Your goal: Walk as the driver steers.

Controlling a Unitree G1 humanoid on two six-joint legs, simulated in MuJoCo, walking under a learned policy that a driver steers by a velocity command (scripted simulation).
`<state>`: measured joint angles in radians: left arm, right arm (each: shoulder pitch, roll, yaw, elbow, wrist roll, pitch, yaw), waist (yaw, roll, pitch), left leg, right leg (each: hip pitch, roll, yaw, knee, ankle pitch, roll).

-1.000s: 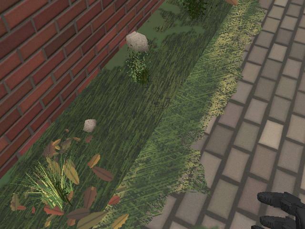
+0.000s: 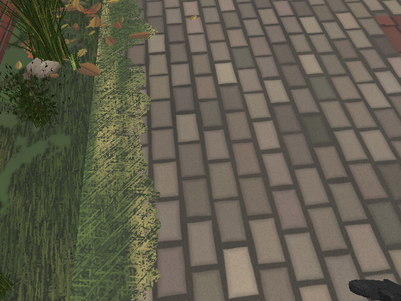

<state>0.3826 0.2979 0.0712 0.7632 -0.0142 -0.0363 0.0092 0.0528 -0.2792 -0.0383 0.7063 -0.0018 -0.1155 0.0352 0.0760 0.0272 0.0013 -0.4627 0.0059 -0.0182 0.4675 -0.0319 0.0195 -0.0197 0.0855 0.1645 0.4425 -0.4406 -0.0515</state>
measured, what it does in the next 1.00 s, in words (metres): walks ahead: right foot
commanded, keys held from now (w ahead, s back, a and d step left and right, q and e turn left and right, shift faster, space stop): w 1.00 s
